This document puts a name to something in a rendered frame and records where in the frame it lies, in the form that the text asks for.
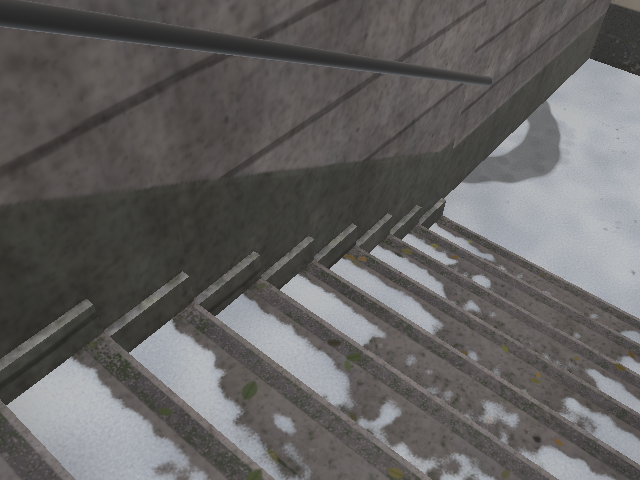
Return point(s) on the stairs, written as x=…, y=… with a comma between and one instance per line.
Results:
x=441, y=356

